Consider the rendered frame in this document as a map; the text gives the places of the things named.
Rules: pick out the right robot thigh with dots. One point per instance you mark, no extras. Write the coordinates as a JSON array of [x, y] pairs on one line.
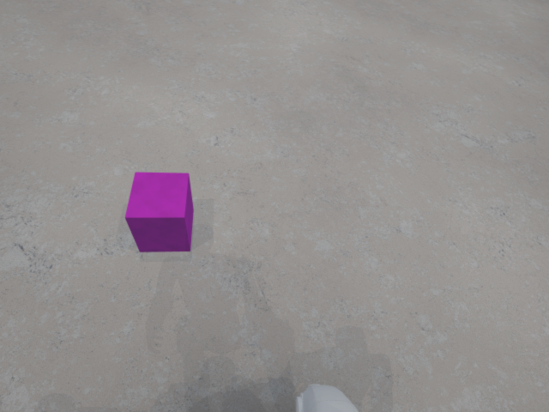
[[323, 398]]

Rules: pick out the carton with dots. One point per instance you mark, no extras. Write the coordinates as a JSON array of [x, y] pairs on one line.
[[160, 211]]

